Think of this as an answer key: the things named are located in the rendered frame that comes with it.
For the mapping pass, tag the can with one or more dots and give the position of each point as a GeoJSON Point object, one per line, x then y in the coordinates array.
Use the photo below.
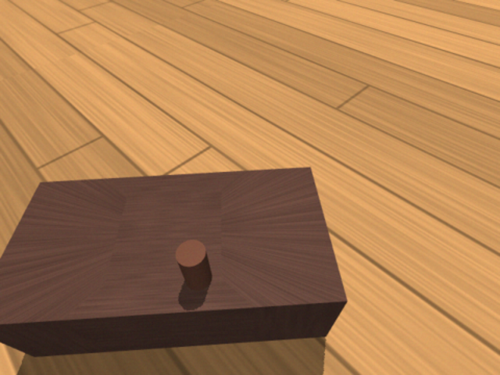
{"type": "Point", "coordinates": [194, 264]}

